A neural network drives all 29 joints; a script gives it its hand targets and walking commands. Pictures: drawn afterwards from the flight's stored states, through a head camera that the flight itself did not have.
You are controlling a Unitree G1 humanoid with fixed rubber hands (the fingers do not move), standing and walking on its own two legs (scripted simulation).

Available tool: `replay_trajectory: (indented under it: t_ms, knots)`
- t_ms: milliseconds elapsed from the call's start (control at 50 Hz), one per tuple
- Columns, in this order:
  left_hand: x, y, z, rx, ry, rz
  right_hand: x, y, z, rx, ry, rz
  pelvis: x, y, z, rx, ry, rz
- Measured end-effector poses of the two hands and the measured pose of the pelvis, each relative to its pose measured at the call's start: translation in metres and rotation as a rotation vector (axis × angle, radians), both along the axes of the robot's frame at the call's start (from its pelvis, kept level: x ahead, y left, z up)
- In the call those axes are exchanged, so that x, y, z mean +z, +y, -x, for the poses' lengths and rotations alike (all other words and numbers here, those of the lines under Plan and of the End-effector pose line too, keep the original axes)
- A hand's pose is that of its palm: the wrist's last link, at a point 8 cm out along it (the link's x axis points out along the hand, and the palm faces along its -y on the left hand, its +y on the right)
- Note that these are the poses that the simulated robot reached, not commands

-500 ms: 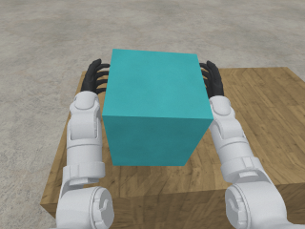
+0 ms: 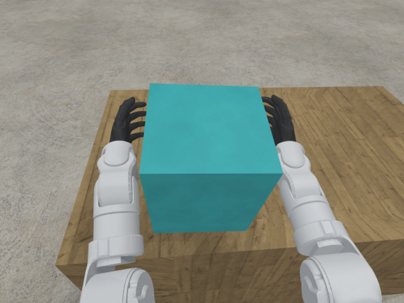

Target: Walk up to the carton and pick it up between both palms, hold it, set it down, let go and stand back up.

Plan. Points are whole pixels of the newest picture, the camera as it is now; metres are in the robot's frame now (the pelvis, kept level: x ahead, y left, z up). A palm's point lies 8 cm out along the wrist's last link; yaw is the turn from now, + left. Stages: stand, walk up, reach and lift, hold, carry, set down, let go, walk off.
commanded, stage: set down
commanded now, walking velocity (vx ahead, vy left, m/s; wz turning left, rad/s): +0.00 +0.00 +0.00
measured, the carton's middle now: (202, 164) +0.38 +0.01 +0.09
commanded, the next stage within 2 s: none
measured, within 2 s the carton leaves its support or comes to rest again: rests again in 1.88 s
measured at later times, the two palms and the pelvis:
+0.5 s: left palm (133, 154) +0.39 +0.15 +0.12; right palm (278, 147) +0.41 -0.15 +0.12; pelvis +0.02 -0.01 +0.00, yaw +0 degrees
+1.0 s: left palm (138, 165) +0.38 +0.15 +0.09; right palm (279, 153) +0.41 -0.15 +0.10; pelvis +0.02 -0.01 +0.00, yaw +0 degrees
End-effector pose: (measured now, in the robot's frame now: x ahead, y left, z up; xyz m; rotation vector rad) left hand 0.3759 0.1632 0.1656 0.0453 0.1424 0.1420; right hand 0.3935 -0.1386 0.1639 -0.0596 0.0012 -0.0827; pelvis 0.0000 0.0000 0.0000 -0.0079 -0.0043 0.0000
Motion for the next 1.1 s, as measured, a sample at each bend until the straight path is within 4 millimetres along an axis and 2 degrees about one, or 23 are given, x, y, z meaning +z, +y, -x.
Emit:
replay_trajectory:
  t_ms: [100, 280, 360, 540, 720, 920, 1100]
  knots:
    - [-0.014, -0.003, -0.002, 0.01, 0.04, 0.0, -0.013, -0.003, -0.004, 0.008, 0.033, 0.011, 0.0, -0.002, -0.002, 0.0, -0.002, -0.003]
    - [-0.022, -0.006, -0.013, 0.017, 0.023, -0.009, -0.018, -0.006, -0.017, 0.014, 0.015, 0.016, 0.001, -0.005, -0.011, 0.001, 0.017, -0.006]
    - [-0.03, -0.007, -0.015, 0.021, 0.039, -0.007, -0.027, -0.006, -0.02, 0.019, 0.03, 0.014, 0.001, -0.006, -0.014, 0.002, 0.024, -0.007]
    - [-0.053, -0.011, -0.011, 0.029, 0.081, 0.011, -0.05, -0.01, -0.018, 0.022, 0.071, 0.01, 0.001, -0.007, -0.018, 0.002, 0.032, -0.008]
    - [-0.054, -0.01, -0.007, 0.03, 0.066, 0.009, -0.048, -0.009, -0.014, 0.025, 0.052, 0.028, 0.001, -0.006, -0.015, 0.002, 0.027, -0.007]
    - [-0.072, -0.013, -0.006, 0.026, 0.123, 0.007, -0.06, -0.012, -0.013, 0.036, 0.102, 0.055, 0.001, -0.007, -0.015, 0.002, 0.028, -0.007]
    - [-0.08, -0.017, -0.011, 0.024, 0.125, -0.002, -0.065, -0.015, -0.019, 0.038, 0.102, 0.053, 0.001, -0.008, -0.02, 0.003, 0.035, -0.009]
